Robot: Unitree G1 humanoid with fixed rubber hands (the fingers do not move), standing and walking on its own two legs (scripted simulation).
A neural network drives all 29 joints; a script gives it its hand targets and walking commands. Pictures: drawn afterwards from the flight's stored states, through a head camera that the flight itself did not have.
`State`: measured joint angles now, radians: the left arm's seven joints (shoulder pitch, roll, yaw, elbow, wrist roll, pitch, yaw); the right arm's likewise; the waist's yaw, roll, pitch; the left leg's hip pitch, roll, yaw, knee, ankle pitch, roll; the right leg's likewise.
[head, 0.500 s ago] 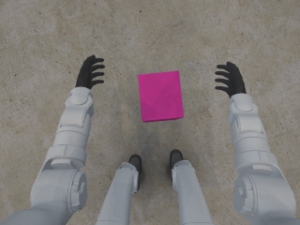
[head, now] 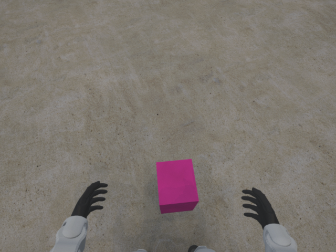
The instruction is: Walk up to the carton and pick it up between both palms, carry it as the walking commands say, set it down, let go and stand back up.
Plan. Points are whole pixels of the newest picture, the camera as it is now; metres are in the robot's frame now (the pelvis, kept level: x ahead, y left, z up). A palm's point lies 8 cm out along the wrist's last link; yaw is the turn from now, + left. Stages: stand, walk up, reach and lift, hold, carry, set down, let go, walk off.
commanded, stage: let go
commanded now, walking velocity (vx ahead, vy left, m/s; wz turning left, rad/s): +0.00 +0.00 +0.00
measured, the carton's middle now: (175, 187) +0.41 -0.03 -0.63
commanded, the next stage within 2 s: stand in 0.54 s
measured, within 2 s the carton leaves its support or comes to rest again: neither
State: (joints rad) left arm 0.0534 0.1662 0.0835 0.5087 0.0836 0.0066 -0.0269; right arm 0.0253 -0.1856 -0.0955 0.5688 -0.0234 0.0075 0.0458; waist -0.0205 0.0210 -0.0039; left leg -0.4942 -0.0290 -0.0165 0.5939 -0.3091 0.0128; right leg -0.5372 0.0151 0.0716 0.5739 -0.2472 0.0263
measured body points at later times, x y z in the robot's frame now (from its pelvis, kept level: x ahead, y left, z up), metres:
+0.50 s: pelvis +0.00 +0.00 +0.01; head +0.02 +0.00 +0.46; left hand +0.18 +0.23 -0.07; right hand +0.17 -0.24 -0.08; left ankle -0.02 +0.11 -0.73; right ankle +0.01 -0.13 -0.73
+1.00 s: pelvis +0.02 +0.00 +0.01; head +0.02 +0.00 +0.46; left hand +0.18 +0.26 -0.08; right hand +0.20 -0.28 -0.05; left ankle -0.02 +0.11 -0.73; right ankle +0.01 -0.13 -0.73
